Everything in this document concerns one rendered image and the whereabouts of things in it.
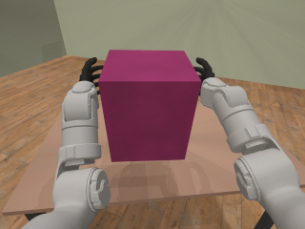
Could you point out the robot right forearm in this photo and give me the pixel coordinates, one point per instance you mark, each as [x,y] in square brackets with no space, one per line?
[245,132]

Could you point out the robot left forearm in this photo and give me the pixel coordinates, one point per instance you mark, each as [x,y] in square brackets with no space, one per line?
[79,125]

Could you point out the robot right upper arm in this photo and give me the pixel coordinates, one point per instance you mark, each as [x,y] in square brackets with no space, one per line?
[269,178]

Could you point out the right robot hand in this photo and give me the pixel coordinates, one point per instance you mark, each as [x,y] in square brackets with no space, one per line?
[206,71]

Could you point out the table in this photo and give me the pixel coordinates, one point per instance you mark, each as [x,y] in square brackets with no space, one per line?
[207,171]

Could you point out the carton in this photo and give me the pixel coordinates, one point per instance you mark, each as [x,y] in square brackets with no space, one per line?
[148,100]

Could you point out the left robot hand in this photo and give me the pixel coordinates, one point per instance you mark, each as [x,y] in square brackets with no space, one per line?
[88,70]

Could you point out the robot left upper arm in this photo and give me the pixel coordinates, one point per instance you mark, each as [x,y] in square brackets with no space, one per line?
[78,196]

